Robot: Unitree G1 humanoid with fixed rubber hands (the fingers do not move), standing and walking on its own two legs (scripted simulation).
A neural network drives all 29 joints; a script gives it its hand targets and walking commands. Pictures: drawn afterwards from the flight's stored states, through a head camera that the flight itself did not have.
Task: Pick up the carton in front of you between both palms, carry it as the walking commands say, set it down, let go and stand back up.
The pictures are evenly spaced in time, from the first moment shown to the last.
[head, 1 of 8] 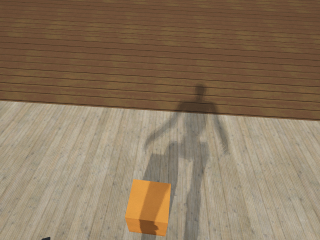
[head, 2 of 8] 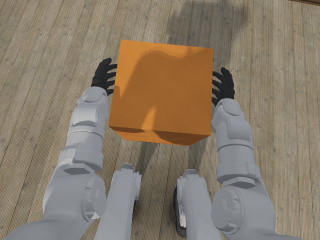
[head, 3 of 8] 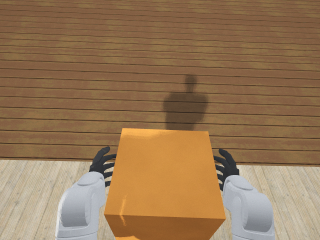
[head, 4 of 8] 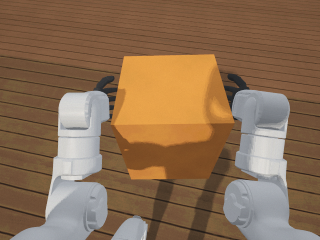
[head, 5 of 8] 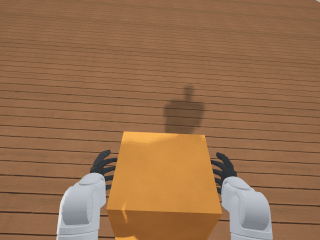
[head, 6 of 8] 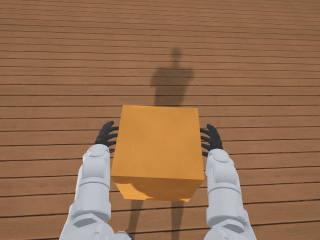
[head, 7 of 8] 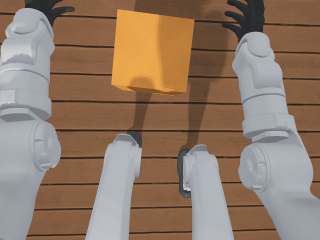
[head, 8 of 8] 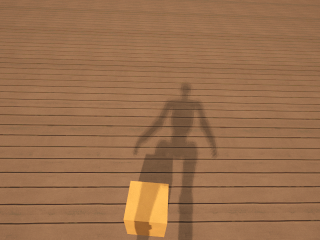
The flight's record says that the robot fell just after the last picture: no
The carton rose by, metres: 1.24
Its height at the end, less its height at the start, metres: +0.51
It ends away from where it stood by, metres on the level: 5.83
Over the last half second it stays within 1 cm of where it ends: yes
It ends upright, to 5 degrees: yes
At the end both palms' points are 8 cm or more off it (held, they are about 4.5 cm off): yes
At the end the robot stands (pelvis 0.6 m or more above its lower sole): yes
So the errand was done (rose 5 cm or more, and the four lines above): yes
